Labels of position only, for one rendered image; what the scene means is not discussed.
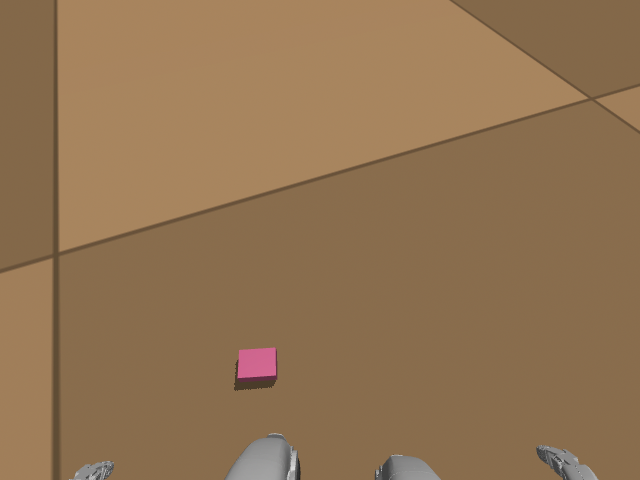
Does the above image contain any small box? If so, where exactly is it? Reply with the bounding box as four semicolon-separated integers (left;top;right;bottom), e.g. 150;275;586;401
238;347;277;382

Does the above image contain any right robot hand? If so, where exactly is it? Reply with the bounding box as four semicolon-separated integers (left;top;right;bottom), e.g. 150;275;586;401
536;445;598;480

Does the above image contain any left robot hand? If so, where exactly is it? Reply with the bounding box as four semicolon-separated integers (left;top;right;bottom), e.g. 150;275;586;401
69;461;114;480

